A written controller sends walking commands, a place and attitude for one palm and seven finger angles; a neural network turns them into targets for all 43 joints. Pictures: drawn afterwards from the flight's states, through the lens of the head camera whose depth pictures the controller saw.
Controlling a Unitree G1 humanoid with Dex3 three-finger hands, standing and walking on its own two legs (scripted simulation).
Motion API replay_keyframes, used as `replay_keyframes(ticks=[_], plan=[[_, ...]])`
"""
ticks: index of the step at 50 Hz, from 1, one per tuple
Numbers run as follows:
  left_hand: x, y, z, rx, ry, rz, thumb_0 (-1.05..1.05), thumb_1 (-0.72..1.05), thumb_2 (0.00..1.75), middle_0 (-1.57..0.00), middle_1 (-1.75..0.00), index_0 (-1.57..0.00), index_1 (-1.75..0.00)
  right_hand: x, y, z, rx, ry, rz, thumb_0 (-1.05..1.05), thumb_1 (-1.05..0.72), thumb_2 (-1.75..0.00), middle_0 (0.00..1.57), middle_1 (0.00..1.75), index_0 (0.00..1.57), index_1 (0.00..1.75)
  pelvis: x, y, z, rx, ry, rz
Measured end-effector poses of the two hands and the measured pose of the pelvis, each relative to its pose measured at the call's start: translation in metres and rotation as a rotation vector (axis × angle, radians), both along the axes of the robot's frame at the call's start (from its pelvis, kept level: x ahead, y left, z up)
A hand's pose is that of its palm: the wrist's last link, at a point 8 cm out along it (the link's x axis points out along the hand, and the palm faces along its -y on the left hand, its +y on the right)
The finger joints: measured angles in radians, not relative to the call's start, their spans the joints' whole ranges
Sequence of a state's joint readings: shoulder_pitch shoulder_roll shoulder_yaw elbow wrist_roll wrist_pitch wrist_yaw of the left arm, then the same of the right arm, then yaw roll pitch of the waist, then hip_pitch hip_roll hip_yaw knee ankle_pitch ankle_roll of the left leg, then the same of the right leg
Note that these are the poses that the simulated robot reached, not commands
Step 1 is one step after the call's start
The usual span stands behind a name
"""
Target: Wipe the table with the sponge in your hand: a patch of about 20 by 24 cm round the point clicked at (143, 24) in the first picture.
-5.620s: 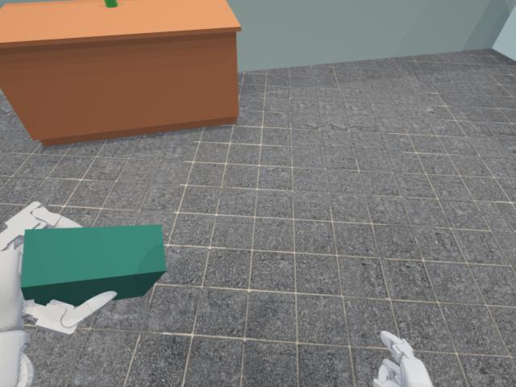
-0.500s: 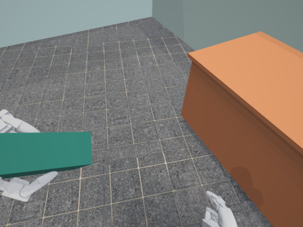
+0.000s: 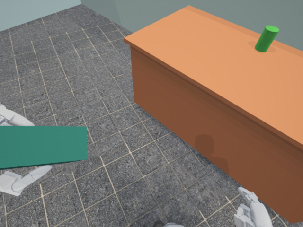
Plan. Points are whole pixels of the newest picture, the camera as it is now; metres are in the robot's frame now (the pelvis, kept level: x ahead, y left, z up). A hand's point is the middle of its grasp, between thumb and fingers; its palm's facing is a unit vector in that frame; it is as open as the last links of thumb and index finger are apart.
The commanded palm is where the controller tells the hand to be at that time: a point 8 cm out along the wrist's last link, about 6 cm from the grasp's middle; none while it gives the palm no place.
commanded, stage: turn to face it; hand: left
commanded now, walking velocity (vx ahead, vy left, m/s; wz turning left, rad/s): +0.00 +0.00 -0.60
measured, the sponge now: (51, 148) +0.23 +0.20 +0.16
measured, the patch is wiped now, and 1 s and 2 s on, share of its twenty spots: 0.00 0.00 0.00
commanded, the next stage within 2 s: take the last steps up to it in 1.78 s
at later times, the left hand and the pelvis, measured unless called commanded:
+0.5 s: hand (117, 149) +0.23 +0.08 +0.17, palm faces +0.02 -0.81 -0.58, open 10.1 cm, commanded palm +0.18 +0.15 +0.19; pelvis -0.06 -0.06 +0.00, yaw -19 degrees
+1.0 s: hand (140, 180) +0.18 +0.04 +0.18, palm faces -0.09 -0.89 -0.45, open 10.1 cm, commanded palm +0.16 +0.09 +0.19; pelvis -0.14 -0.05 +0.00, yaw -36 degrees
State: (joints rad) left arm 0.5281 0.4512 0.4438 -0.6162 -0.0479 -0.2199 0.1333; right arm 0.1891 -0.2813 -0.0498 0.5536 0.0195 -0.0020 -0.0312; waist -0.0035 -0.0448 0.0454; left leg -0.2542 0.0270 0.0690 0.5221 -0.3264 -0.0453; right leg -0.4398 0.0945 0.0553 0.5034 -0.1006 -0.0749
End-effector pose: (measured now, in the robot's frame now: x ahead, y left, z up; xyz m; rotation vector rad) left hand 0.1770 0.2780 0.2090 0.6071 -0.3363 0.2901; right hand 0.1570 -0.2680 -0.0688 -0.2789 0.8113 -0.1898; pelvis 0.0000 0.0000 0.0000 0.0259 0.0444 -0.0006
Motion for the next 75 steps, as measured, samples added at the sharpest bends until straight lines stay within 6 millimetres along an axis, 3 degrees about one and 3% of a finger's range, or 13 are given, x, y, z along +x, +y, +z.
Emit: replay_keyframes(ticks=[6, 12, 16, 20, 26, 32, 37, 44, 51, 57, 62, 68, 75], plan=[[0.004, 0.002, -0.020, -0.065, 0.055, 0.025, -0.01, -0.50, 1.02, -0.73, -1.37, -0.74, -1.36, -0.039, 0.028, -0.014, 0.098, 0.018, -0.056, 0.02, -0.91, -0.90, 0.20, 0.30, 0.20, 0.30, -0.009, 0.002, 0.001, -0.012, -0.044, -0.088], [0.022, -0.047, -0.023, -0.099, 0.072, -0.079, -0.01, -0.50, 1.02, -0.73, -1.37, -0.74, -1.36, -0.063, 0.044, -0.027, 0.228, -0.001, -0.066, 0.02, -0.90, -0.90, 0.20, 0.30, 0.20, 0.30, -0.018, -0.015, 0.000, -0.039, -0.060, -0.179], [0.039, -0.093, -0.018, -0.026, 0.053, -0.180, -0.01, -0.50, 1.02, -0.73, -1.37, -0.74, -1.36, -0.075, 0.026, -0.041, 0.277, -0.030, -0.090, 0.02, -0.90, -0.90, 0.20, 0.30, 0.21, 0.30, -0.031, -0.038, -0.010, -0.052, -0.062, -0.221], [0.043, -0.129, -0.013, 0.009, 0.065, -0.269, -0.01, -0.50, 1.02, -0.73, -1.37, -0.74, -1.36, -0.097, -0.012, -0.046, 0.252, -0.003, -0.165, 0.02, -0.90, -0.90, 0.21, 0.30, 0.21, 0.30, -0.047, -0.051, -0.008, -0.031, -0.054, -0.254], [0.030, -0.150, -0.009, 0.064, 0.154, -0.335, -0.01, -0.50, 1.02, -0.73, -1.37, -0.73, -1.36, -0.139, -0.071, -0.027, 0.146, 0.020, -0.311, 0.02, -0.91, -0.90, 0.20, 0.30, 0.20, 0.30, -0.064, -0.060, 0.003, 0.010, -0.027, -0.341], [0.014, -0.156, -0.005, 0.024, 0.123, -0.358, -0.01, -0.50, 1.02, -0.73, -1.37, -0.73, -1.36, -0.175, -0.098, -0.011, 0.061, 0.023, -0.380, 0.01, -0.91, -0.90, 0.20, 0.30, 0.20, 0.30, -0.078, -0.060, 0.005, 0.024, -0.018, -0.402], [0.006, -0.152, -0.014, -0.060, 0.089, -0.370, -0.01, -0.50, 1.02, -0.73, -1.37, -0.73, -1.36, -0.196, -0.093, -0.001, 0.041, 0.001, -0.404, 0.01, -0.91, -0.90, 0.19, 0.30, 0.20, 0.30, -0.093, -0.053, 0.003, 0.023, -0.013, -0.444], [-0.005, -0.157, -0.023, -0.086, 0.050, -0.449, -0.01, -0.50, 1.02, -0.73, -1.37, -0.73, -1.36, -0.225, -0.057, -0.001, 0.073, -0.066, -0.425, 0.01, -0.91, -0.90, 0.20, 0.30, 0.20, 0.30, -0.119, -0.041, -0.003, 0.006, -0.047, -0.525], [-0.013, -0.197, -0.013, -0.067, 0.063, -0.509, -0.01, -0.50, 1.02, -0.73, -1.37, -0.73, -1.36, -0.269, -0.028, -0.021, 0.224, -0.092, -0.489, 0.01, -0.90, -0.90, 0.20, 0.30, 0.21, 0.30, -0.139, -0.051, 0.001, -0.046, -0.042, -0.640], [-0.021, -0.272, -0.024, -0.006, 0.080, -0.638, -0.01, -0.50, 1.02, -0.73, -1.37, -0.73, -1.37, -0.334, -0.047, -0.054, 0.263, -0.044, -0.576, 0.01, -0.90, -0.90, 0.20, 0.30, 0.21, 0.30, -0.175, -0.071, -0.012, -0.065, -0.041, -0.687], [-0.040, -0.309, -0.025, 0.055, 0.162, -0.785, -0.01, -0.50, 1.02, -0.73, -1.37, -0.73, -1.37, -0.401, -0.076, -0.044, 0.198, 0.035, -0.740, 0.02, -0.90, -0.90, 0.20, 0.30, 0.21, 0.30, -0.195, -0.072, -0.002, -0.016, -0.027, -0.770], [-0.061, -0.318, -0.002, 0.125, 0.110, -0.887, -0.01, -0.50, 1.02, -0.73, -1.37, -0.73, -1.37, -0.457, -0.096, -0.018, 0.093, 0.051, -0.859, 0.02, -0.91, -0.90, 0.20, 0.30, 0.20, 0.30, -0.209, -0.072, 0.005, -0.001, -0.017, -0.841], [-0.067, -0.302, -0.003, 0.023, 0.050, -0.873, -0.01, -0.50, 1.02, -0.73, -1.37, -0.73, -1.37, -0.477, -0.088, 0.000, 0.037, -0.003, -0.900, 0.01, -0.91, -0.90, 0.19, 0.30, 0.20, 0.30, -0.218, -0.060, 0.002, -0.003, -0.013, -0.897]])
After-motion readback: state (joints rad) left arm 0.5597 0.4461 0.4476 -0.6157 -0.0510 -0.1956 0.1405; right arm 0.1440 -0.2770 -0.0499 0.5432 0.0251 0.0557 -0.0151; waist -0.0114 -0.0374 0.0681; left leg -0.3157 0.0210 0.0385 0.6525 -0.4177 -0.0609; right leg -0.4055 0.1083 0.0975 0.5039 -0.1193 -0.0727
